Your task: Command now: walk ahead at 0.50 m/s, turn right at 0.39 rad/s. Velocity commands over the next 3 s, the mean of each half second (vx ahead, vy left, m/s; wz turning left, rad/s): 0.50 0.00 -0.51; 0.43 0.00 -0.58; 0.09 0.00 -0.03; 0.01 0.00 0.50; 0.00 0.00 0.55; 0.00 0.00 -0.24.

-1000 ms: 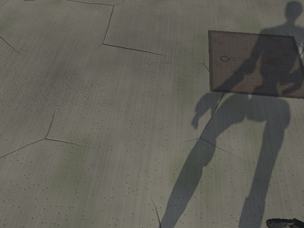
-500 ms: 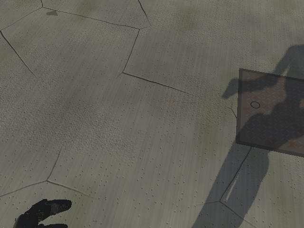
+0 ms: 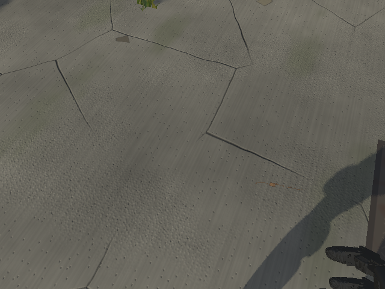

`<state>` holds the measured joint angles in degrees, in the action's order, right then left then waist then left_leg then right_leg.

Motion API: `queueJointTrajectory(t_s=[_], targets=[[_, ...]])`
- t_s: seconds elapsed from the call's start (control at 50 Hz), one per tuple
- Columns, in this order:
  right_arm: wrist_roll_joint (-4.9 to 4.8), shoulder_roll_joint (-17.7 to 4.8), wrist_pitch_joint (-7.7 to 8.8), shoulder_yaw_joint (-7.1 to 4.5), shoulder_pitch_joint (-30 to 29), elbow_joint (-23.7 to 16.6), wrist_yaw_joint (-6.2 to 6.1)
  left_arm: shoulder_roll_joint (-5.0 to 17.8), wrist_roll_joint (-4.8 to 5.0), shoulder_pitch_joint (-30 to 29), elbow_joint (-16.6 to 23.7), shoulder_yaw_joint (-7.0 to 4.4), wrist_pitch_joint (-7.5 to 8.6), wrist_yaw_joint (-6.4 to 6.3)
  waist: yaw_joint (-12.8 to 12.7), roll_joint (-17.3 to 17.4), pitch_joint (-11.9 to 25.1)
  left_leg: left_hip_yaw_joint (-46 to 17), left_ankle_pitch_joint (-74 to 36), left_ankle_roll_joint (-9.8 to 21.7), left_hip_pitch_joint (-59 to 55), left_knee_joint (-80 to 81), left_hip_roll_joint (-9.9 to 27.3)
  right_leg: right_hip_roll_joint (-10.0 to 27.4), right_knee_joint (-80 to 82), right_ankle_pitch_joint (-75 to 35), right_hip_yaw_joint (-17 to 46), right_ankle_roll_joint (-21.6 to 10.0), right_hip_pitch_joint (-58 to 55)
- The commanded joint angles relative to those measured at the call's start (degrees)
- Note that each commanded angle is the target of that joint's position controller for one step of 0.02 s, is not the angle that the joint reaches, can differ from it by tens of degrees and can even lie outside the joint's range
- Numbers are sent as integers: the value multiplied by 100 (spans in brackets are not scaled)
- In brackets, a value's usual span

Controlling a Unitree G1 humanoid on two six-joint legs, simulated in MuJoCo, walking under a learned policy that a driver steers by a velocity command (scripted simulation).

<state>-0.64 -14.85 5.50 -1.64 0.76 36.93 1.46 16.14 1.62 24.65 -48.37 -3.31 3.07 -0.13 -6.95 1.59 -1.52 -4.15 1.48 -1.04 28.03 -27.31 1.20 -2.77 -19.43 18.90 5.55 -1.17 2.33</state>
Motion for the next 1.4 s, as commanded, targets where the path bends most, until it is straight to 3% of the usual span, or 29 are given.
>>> queueJointTrajectory(t_s=[0.02, 0.04, 0.06, 0.08, 0.1, 0.14, 0.18, 0.34, 0.44, 0.48, 0.52, 0.54, 0.56, 0.58, 0.6, 0.62, 0.66, 0.72, 0.84, 0.96, 1.0, 1.02, 1.04, 1.08, 1.14, 1.22, 1.3, 1.34, 1.4], targets=[[23, -960, 138, -395, 828, -138, -69, 851, -28, -292, 387, -186, 20, -52, 950, -672, 519, 75, 195, 317, -2056, 319, 56, 1014, -658, -2016, 975, -599, 836], [122, -1320, 134, -502, 1763, -44, -137, 503, -135, -420, 560, -57, 44, -35, 1391, -140, 1314, -814, 391, 691, -3501, 156, 1029, 635, -2247, -1210, 637, -375, 1647], [138, -1696, 23, -597, 2171, 112, -127, 66, -26, 269, 727, 73, 118, -49, 1147, 1496, 2048, -3007, 1473, 1482, -5079, 535, 2282, -41, -4041, 1237, -67, -52, 3525], [90, -1217, -6, -490, 2159, 123, -99, 588, 80, 156, 665, -39, 125, -67, 1245, 1194, 1732, -3560, 2476, 1488, -4764, 902, 2257, 282, -4898, 1438, 238, -6, 4188], [62, -916, -9, -399, 1910, 122, -106, 873, 102, -296, 739, -138, 104, -62, 1267, 775, 1025, -2780, 2409, 1293, -4154, 1014, 2041, 481, -5144, 934, 242, -3, 4396], [103, -601, -8, -296, 1330, 155, -85, 768, -4, -647, 810, -162, 41, -52, 997, 424, 360, -1650, 1281, 1159, -3042, 1317, 1602, 792, -4906, 212, 106, 75, 4123], [135, -523, 38, -292, 1080, 229, -89, 552, 19, -631, 855, -152, -64, 2, 772, 593, 141, -932, 668, 1122, -2397, 1633, 1391, 983, -4688, -105, 57, 123, 3726], [78, -1003, 64, -455, 1177, 576, -168, 251, -35, -1637, 1302, -18, -103, 201, 922, 140, -156, 736, -508, 1096, -2263, 1970, 1287, 967, -2634, -1897, -294, 171, 3552], [-68, -1280, -77, -546, 1537, 802, -178, 374, -36, -2332, 1674, -36, -126, 341, 1062, 106, -337, 1163, -924, 873, -2990, 1666, 1523, 796, -1809, -1576, -647, -147, 3477], [-114, -1459, -157, -596, 1535, 817, -202, 550, -64, -2159, 1730, -128, -158, 357, 851, 266, -91, 1375, -2629, 747, -3226, 956, 1525, 462, -1718, -984, -964, -377, 2931], [-143, -1444, -240, -573, 1477, 786, -239, 1001, -48, -765, 1394, -408, -209, 289, 45, 186, 705, 1696, -3633, 487, -2726, -1038, 1244, -69, -1343, -1073, -1199, -736, 914], [31, -1147, -215, -447, 1642, 689, -254, 1492, -10, 158, 1185, -601, -278, 165, -271, -515, 1246, 1723, -1728, 211, -1282, -2866, 983, 576, -1253, -1153, -31, -1076, -855], [221, -369, -62, -180, 2162, 331, -164, 2088, 28, -184, 1301, -628, -207, 158, 517, -1909, 1835, 995, 3260, -111, 1156, -4763, -215, 1975, -492, 111, 3381, -2191, -2462], [-5, -930, 124, -268, 1464, 314, -95, 1519, -5, -36, 1457, -476, -114, 196, -10, -1085, 2231, -113, 3218, -4, 1719, -5219, -134, 2174, 265, 799, 4138, -2168, -2531], [-190, -1155, 215, -328, 973, 153, -66, 1242, -62, -231, 1383, -382, -24, 213, -14, -826, 1345, -67, 2625, 128, 2083, -5054, 91, 2021, 353, 353, 3338, -1883, -1913], [-111, -1050, 260, -291, 935, 172, -109, 1117, -62, -550, 1396, -339, 17, 204, 246, -372, 914, -66, 2137, 170, 1832, -4575, 330, 1781, 315, -272, 2698, -1707, -1099], [88, -1076, 197, -337, 1101, 271, -150, 849, -162, -1115, 1545, -241, 25, 158, 685, -418, 554, -124, 1663, 91, 1021, -3862, 586, 1415, 441, -1468, 1867, -1552, 126], [160, -883, 33, -309, 1117, 281, -151, 885, -138, -1137, 1505, -250, 65, 82, 810, -383, 416, 26, 1333, -153, 705, -3223, 508, 1225, 650, -2263, 1392, -1619, 816], [155, -558, 41, -162, -148, -51, -86, 1080, -70, -674, 1209, -322, -26, -89, 404, -552, 27, 174, -622, -316, 184, -786, -37, 692, 419, -2407, 805, -1116, 1353], [116, -902, 100, -319, 5, -78, -5, 976, -49, -606, 1130, -346, -244, -212, 581, -874, 376, -92, -223, 10, -456, 31, -307, 813, -884, -2797, 1683, -719, 549], [265, -1134, 156, -387, 773, 45, -61, 611, -101, -776, 1296, -227, -236, -206, 933, -569, 1094, -279, -1815, 420, -1982, 298, 338, 326, -2254, -2401, 1336, -329, 796], [392, -1415, 116, -411, 1064, 23, -101, 247, -182, 51, 1275, -114, -223, -197, 639, 724, 1855, -1707, -4121, 1223, -3780, -167, 1760, -322, -3890, 799, 830, 54, 2083], [216, -1326, -12, -434, 1353, 180, -59, 561, -80, 753, 1196, -101, -218, -164, 564, 1654, 2533, -3361, -3213, 2045, -4491, 17, 2607, -436, -5178, 2420, 572, 280, 3005], [127, -752, -161, -257, 807, -40, -69, 1127, -17, -130, 1135, -260, -378, -201, 789, 448, 1517, -2412, -1079, 1612, -3353, 434, 1931, 12, -5760, 1556, 479, 523, 3369], [214, -583, -279, -136, 227, 67, -66, 759, -101, -547, 1226, -189, -588, -248, 516, 473, 575, -1188, -443, 1274, -1503, 949, 1142, 344, -4472, 1073, 168, 566, 2564], [158, -664, -298, -170, 263, 294, -50, 271, -225, -583, 1117, 2, -496, -212, 550, 718, 859, -670, -1307, 1377, -1289, 916, 913, 392, -2414, 515, -202, 536, 1370], [-7, -741, -404, -144, 307, 375, -26, 489, -286, -758, 1057, -62, -502, -157, 443, 487, 659, -898, 1105, 989, -705, 919, 688, 284, -605, -1011, -298, 216, 226], [44, -722, -373, -137, 543, 339, 20, 1148, -342, -1059, 1212, -217, -522, -219, 715, -465, 356, -509, 2304, 430, -136, 612, 148, 1045, -588, -443, 289, -264, 363], [15, -704, -423, -183, 498, 338, -55, 830, -333, -1188, 1192, -199, -456, -233, 651, -1071, 60, 107, 1630, 210, -301, -413, -293, 1160, -143, 295, 419, -359, 1018]])
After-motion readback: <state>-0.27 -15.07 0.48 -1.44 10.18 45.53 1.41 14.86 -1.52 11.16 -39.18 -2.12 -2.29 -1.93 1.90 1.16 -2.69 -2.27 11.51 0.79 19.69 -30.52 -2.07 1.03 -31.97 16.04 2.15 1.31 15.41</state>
